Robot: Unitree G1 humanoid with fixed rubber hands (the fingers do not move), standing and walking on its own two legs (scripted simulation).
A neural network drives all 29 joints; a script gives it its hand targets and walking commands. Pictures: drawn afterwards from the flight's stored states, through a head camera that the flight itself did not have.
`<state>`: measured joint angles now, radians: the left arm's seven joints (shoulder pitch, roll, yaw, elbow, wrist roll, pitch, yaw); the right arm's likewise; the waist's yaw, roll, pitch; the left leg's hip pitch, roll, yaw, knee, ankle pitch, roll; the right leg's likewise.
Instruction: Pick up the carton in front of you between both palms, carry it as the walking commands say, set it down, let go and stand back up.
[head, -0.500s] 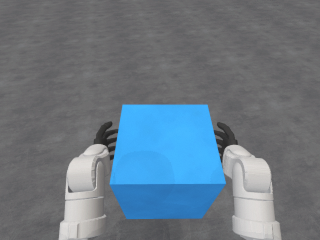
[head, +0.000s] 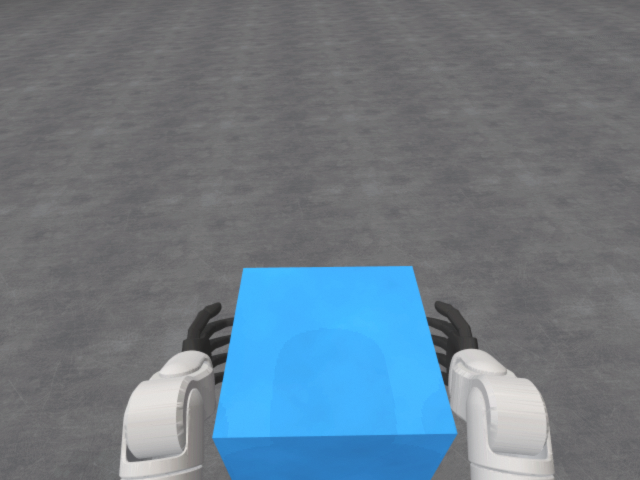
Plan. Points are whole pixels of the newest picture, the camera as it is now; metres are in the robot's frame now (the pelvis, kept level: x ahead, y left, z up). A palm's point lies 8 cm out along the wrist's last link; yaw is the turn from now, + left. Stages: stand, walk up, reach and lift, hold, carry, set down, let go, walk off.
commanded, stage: carry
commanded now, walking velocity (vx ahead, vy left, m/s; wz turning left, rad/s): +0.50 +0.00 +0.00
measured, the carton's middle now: (329, 392) +0.26 +0.01 +0.00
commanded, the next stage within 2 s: none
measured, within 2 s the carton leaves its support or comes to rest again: neither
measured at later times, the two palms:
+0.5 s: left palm (232, 199) +0.59 +0.18 +0.06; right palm (399, 202) +0.57 -0.12 +0.07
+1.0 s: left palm (260, 131) +0.82 +0.15 +0.08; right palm (396, 131) +0.82 -0.14 +0.07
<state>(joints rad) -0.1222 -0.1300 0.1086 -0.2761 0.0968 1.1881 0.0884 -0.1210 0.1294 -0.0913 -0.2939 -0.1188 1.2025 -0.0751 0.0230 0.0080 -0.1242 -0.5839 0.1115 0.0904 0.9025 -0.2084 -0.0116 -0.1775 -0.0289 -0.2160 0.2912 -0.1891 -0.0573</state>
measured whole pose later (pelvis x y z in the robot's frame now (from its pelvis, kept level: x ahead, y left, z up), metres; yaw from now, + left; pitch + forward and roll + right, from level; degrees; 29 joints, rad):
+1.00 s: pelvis +0.55 +0.01 -0.01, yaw +0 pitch +3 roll -1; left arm -0.17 -0.13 0.12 -0.32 0.11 1.20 0.08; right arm -0.17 0.13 -0.11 -0.35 -0.12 1.22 -0.08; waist 0.00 0.03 -0.09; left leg -0.15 0.07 0.11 0.47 -0.37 -0.03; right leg -0.33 -0.03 -0.23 0.46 -0.18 -0.05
